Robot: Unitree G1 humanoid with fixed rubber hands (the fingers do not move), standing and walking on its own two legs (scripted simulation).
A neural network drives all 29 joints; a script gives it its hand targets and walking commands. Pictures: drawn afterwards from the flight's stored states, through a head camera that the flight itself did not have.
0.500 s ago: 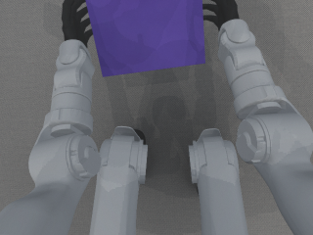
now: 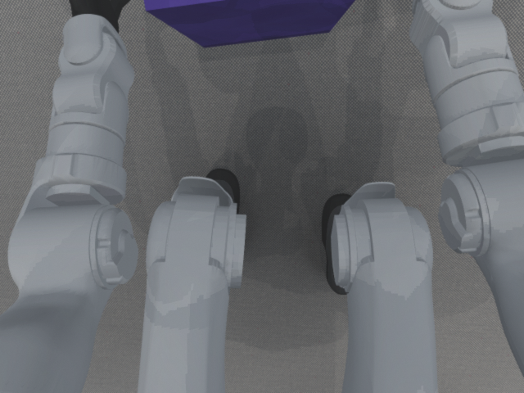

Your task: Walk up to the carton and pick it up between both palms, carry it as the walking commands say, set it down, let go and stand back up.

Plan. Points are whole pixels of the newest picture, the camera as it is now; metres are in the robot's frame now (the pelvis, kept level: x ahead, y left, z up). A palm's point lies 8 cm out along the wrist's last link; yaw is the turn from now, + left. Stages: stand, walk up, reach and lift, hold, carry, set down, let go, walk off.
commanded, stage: set down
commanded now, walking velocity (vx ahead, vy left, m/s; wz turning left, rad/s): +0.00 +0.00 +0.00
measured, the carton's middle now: out of the picture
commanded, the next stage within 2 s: let go in 1.26 s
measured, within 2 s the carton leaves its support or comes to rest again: neither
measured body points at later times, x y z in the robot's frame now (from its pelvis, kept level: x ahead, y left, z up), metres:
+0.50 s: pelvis +0.01 +0.01 +0.09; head +0.34 +0.01 +0.40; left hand +0.52 +0.23 -0.02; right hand +0.58 -0.14 -0.03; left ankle +0.15 +0.13 -0.35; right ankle +0.10 -0.12 -0.35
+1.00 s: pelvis +0.06 +0.00 +0.22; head +0.34 -0.01 +0.58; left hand +0.51 +0.24 +0.12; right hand +0.57 -0.15 +0.11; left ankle +0.14 +0.13 -0.35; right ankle +0.10 -0.12 -0.35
